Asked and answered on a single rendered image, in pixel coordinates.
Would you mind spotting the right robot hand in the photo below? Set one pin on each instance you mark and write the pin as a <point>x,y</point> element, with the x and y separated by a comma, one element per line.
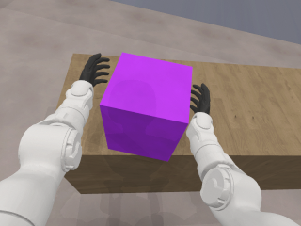
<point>203,102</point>

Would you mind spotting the left robot hand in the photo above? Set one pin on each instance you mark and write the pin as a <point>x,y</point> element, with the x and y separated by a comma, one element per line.
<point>89,73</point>

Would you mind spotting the robot right forearm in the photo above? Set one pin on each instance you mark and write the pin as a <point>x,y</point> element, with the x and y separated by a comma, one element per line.
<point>204,146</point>

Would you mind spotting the robot left forearm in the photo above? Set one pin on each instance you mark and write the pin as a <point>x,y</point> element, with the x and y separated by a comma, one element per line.
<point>74,110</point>

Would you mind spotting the right robot upper arm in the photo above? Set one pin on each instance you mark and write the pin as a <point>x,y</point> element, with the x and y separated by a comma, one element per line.
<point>235,200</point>

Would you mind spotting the pedestal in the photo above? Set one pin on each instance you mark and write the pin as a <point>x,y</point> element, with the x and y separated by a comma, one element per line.
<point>256,114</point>

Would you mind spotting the carton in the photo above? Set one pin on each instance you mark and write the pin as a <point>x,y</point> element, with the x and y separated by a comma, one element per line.
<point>146,105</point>

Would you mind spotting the left robot upper arm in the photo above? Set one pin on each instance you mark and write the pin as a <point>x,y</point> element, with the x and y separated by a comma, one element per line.
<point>47,153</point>

